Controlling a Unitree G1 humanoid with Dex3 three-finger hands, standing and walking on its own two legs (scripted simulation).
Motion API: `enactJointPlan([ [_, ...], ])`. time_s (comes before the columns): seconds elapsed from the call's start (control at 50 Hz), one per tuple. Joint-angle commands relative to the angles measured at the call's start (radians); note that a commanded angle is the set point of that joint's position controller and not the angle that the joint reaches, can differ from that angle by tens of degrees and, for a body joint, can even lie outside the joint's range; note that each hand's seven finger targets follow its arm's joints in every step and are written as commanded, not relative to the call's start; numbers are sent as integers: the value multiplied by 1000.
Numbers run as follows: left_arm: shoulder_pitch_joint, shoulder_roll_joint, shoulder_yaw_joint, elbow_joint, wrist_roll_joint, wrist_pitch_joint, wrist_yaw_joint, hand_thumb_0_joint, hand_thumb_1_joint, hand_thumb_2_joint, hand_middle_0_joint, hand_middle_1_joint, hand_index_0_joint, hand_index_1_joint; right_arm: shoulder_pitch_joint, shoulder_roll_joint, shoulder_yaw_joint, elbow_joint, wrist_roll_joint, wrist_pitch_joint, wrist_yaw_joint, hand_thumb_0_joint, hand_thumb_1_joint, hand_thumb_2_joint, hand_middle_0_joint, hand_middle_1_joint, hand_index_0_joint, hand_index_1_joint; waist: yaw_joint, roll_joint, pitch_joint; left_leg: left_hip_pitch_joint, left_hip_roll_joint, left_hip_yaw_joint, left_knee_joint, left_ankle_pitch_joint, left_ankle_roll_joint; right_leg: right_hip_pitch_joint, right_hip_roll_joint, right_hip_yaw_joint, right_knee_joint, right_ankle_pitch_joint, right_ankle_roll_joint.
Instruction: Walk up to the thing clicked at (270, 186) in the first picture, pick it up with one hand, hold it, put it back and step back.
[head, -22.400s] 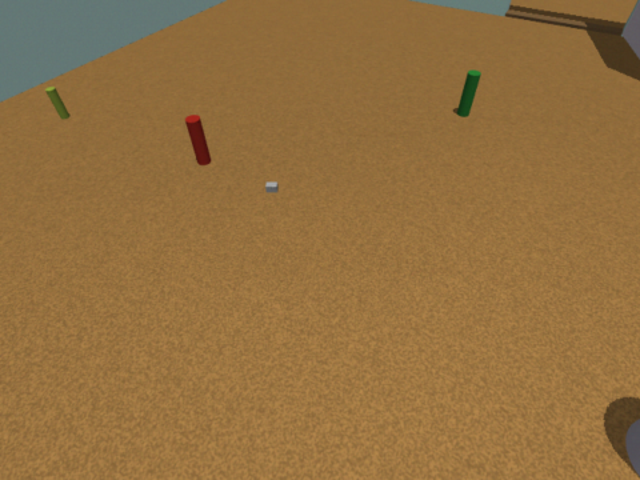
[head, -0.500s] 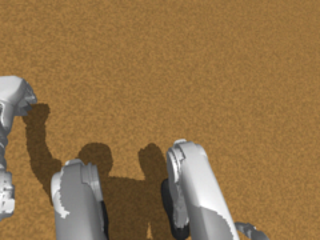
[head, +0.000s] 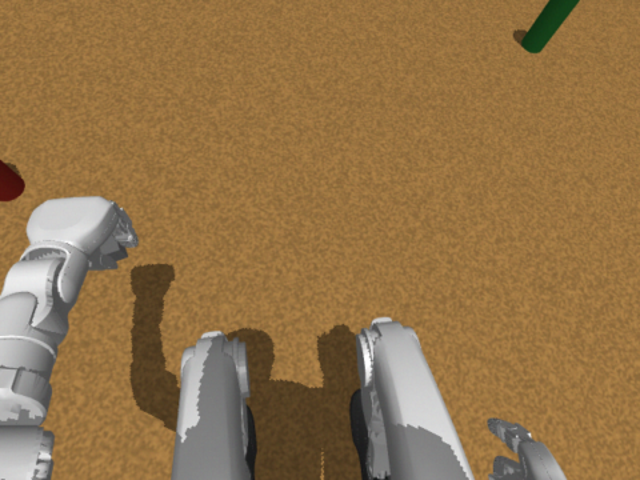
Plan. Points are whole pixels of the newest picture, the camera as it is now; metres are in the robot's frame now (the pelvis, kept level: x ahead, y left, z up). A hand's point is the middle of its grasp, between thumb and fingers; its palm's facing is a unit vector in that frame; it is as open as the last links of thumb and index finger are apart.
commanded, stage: lift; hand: left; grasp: from above
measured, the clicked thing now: (100, 248) +0.44 +0.29 -0.12
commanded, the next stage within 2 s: hold in 1.02 s
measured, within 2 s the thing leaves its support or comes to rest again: neither
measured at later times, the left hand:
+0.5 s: hand out of the picture +0.35 +0.26 +0.12, palm faces -0.43 -0.08 -0.90, open 4.8 cm
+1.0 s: hand out of the picture +0.38 +0.24 +0.21, palm faces -0.43 -0.09 -0.90, open 4.9 cm
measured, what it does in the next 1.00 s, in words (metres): rises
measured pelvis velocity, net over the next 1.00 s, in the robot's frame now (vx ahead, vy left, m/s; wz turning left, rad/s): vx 0.07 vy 0.00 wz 0.05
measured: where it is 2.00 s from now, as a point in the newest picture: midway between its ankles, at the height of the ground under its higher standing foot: (308, 473)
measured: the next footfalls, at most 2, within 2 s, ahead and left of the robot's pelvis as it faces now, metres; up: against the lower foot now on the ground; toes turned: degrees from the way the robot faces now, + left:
none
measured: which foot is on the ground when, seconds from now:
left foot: down 0.00-1.00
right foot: down 0.00-1.00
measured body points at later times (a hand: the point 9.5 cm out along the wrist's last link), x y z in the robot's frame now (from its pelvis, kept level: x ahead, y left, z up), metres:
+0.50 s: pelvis +0.02 +0.00 +0.18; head +0.11 +0.02 +0.62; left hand +0.37 +0.26 +0.17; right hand +0.15 -0.26 +0.06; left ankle +0.09 +0.12 -0.42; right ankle +0.10 -0.14 -0.42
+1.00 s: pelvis +0.07 +0.00 +0.27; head +0.11 +0.00 +0.72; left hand +0.39 +0.24 +0.26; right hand +0.17 -0.26 +0.15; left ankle +0.09 +0.12 -0.42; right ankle +0.10 -0.14 -0.42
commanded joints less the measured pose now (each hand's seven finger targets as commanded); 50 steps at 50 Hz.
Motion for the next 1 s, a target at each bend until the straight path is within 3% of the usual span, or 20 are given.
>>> enactJointPlan([
  [0.0,-248,242,73,-285,-39,26,18,0,906,70,-1249,-60,-1275,-36,123,-194,-75,-64,12,-23,-34,0,-904,-903,200,300,200,300,-5,165,-605,603,-20,24,-397,73,25,376,31,-35,-328,132,-70],
  [0.04,-221,229,62,-302,-43,35,10,0,897,52,-1240,-52,-1267,-26,116,-186,-75,-55,16,-25,-44,0,-904,-903,200,300,200,300,0,142,-600,652,-19,38,-422,122,27,433,32,-28,-381,165,-68],
  [0.2,-67,169,48,-345,-64,59,7,0,903,37,-1252,-22,-1274,-1,74,-158,-64,-53,35,-45,-78,0,-901,-901,200,300,200,300,22,108,-464,820,-11,31,-660,55,18,635,34,-10,-586,113,-66],
  [0.28,-39,141,25,-337,-50,63,15,0,914,31,-1269,-11,-1288,0,55,-146,-58,-42,41,-62,-95,0,-905,-904,200,300,200,300,19,90,-412,919,-8,25,-756,60,13,715,39,-4,-673,118,-68],
  [0.3,-34,147,38,-328,-51,63,22,0,908,41,-1261,-25,-1280,-7,54,-145,-57,-35,42,-66,-98,0,-905,-904,200,300,200,300,24,87,-386,921,-8,25,-775,64,13,728,38,1,-695,119,-67],
  [0.36,-10,90,-4,-294,-53,63,35,0,893,28,-1240,-48,-1266,-23,61,-133,-54,-27,44,-81,-105,0,-908,-904,200,300,200,300,17,56,-336,977,-12,32,-839,85,13,803,39,10,-779,131,-66],
  [0.44,-21,81,-15,-278,-45,60,51,0,848,29,-1211,-49,-1234,-27,60,-133,-59,-21,47,-98,-108,0,-909,-906,200,300,200,300,28,66,-295,1059,-10,32,-937,76,8,878,41,19,-870,126,-66],
  [0.48,-41,56,-39,-259,-41,57,61,0,858,18,-1216,-53,-1243,-27,63,-126,-58,-15,48,-106,-109,0,-910,-906,200,300,200,300,18,53,-272,1089,-17,45,-964,96,6,918,42,28,-921,131,-66],
  [0.56,-31,50,-37,-228,-28,62,82,0,853,39,-1203,-82,-1232,-54,81,-127,-62,-3,47,-113,-108,0,-907,-905,200,300,200,300,35,61,-273,1184,-19,52,-1029,172,0,1006,43,29,-982,196,-64],
  [0.6,-43,23,-60,-208,-32,64,95,0,870,51,-1223,-77,-1248,-53,77,-121,-60,-6,47,-116,-107,0,-908,-905,200,300,200,300,28,35,-236,1214,-22,53,-1068,176,-1,1040,44,26,-1018,200,-63],
  [0.64,-52,52,-39,-206,-29,69,110,0,851,79,-1226,-63,-1242,-49,85,-121,-62,-3,49,-116,-107,0,-908,-905,200,300,200,300,34,38,-239,1247,-29,71,-1092,211,0,1086,43,34,-1059,224,-62],
  [0.7,-26,21,-58,-180,-27,80,121,0,854,63,-1228,-55,-1246,-39,81,-115,-64,0,48,-116,-104,0,-908,-905,200,300,200,300,44,32,-218,1296,-31,78,-1136,254,-3,1141,41,35,-1105,260,-60],
  [0.76,-19,30,-48,-168,-22,95,128,0,861,71,-1228,-63,-1246,-46,89,-118,-67,4,50,-111,-103,0,-906,-904,200,300,200,300,53,32,-232,1348,-27,77,-1170,334,-5,1198,42,37,-1127,335,-60],
  [0.86,-12,-3,-73,-173,-35,116,115,0,830,73,-1213,-37,-1226,-26,98,-121,-74,7,52,-103,-102,0,-905,-903,200,300,200,300,57,12,-241,1438,-27,84,-1218,447,-5,1288,40,35,-1176,437,-57],
  [0.98,-12,-12,-81,-172,-44,104,77,0,828,97,-1226,-27,-1232,-23,101,-118,-75,0,57,-92,-105,0,-906,-903,200,300,200,300,51,-4,-190,1487,-31,98,-1277,468,2,1344,38,44,-1251,466,-51],
])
